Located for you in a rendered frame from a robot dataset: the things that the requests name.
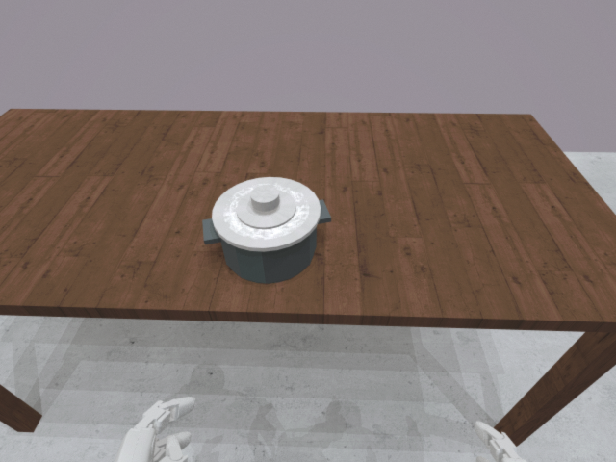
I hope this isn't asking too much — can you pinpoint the robot left hand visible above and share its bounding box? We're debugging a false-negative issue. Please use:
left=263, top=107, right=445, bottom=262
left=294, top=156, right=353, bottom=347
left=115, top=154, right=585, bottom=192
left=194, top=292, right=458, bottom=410
left=115, top=397, right=195, bottom=462

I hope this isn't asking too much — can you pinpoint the robot right hand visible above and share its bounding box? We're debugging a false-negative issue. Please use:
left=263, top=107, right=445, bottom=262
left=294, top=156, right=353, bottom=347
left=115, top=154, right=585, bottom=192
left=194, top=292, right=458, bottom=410
left=475, top=421, right=526, bottom=462

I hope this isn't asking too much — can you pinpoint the pot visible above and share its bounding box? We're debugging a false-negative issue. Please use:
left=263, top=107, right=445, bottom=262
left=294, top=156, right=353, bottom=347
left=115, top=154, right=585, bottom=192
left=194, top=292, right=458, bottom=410
left=202, top=199, right=331, bottom=284

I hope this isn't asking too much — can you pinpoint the knob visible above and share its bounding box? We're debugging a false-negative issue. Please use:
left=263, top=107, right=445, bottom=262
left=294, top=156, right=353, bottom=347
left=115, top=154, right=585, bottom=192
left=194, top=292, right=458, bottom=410
left=250, top=185, right=280, bottom=212

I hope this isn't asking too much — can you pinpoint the table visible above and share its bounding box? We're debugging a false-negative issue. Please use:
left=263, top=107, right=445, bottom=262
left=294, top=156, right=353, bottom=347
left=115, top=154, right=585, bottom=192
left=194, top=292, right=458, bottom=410
left=0, top=109, right=616, bottom=447

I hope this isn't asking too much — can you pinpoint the lid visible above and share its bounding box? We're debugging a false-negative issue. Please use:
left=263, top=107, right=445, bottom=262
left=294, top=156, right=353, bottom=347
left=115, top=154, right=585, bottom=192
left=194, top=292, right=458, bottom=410
left=212, top=177, right=321, bottom=252

